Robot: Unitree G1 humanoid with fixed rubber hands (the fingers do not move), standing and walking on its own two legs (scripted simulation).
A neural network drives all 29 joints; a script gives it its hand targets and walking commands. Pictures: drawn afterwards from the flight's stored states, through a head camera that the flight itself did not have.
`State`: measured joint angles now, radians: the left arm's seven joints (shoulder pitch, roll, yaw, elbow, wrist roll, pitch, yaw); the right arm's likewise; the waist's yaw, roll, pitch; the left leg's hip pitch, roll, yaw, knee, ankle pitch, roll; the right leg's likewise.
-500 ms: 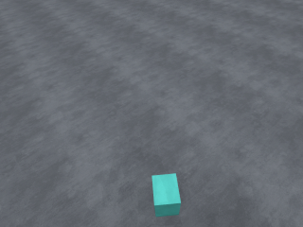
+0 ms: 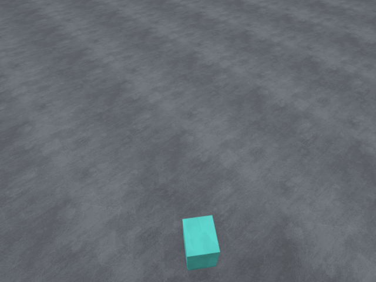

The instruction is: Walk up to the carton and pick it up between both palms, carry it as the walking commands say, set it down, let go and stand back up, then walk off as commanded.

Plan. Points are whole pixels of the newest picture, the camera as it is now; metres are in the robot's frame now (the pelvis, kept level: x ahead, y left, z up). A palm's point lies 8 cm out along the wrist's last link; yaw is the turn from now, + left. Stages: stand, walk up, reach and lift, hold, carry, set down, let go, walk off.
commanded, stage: walk up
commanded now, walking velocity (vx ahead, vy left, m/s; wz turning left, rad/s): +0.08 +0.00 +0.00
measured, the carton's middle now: (199, 243) +0.45 -0.02 -0.66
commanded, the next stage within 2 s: none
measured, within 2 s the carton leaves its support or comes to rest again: neither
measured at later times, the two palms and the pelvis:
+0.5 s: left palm out of the picture +0.07 +0.22 -0.12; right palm out of the picture +0.05 -0.29 -0.11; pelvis +0.03 -0.04 +0.01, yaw +4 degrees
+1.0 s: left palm out of the picture +0.06 +0.16 -0.13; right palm out of the picture +0.11 -0.34 -0.12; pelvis +0.03 -0.09 +0.00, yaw +7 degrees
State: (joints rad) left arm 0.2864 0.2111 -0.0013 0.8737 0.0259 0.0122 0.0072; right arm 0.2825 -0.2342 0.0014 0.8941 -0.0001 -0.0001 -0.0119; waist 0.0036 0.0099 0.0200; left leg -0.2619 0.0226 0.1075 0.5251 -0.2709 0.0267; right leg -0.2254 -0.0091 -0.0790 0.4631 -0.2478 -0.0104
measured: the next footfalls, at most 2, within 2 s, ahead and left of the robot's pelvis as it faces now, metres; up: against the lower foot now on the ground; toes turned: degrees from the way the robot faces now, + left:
right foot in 0.62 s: +0.10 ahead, -0.22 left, +0.00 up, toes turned +1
left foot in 0.96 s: +0.07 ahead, +0.02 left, +0.00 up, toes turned +9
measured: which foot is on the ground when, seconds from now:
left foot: down 0.00-0.62, up 0.64-0.94, down 0.96-1.00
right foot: down 0.00-0.30, up 0.32-0.60, down 0.62-1.00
